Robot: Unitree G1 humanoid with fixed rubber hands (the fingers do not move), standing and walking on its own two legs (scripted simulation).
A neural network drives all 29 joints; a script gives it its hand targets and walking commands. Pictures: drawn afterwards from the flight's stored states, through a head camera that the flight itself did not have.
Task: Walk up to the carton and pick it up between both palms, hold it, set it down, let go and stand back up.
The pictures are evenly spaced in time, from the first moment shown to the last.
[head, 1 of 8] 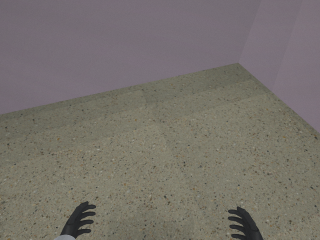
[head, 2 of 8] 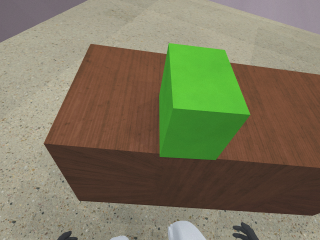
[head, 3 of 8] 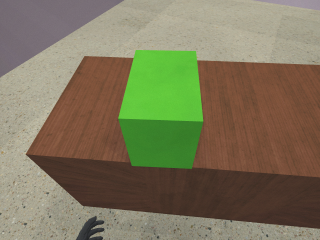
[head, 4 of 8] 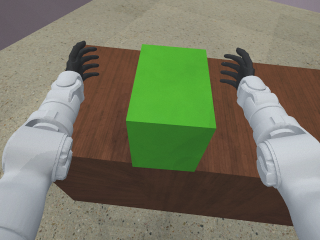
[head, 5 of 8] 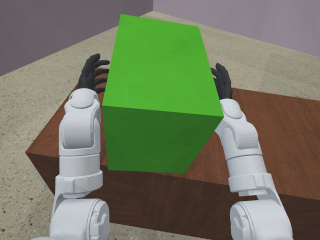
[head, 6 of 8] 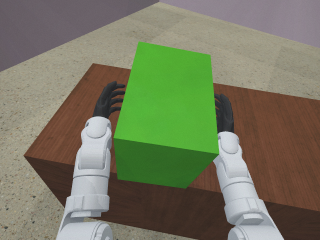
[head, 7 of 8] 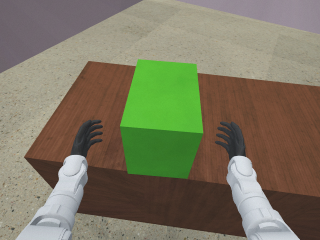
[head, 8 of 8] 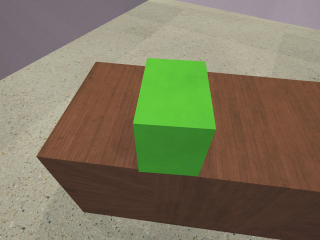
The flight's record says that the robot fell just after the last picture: no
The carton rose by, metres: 0.19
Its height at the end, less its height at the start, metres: +0.00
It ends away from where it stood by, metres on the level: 0.02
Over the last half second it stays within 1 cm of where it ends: yes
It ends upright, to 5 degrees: yes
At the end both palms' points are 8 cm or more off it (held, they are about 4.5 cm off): yes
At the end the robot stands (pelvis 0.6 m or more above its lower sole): yes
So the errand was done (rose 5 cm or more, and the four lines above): yes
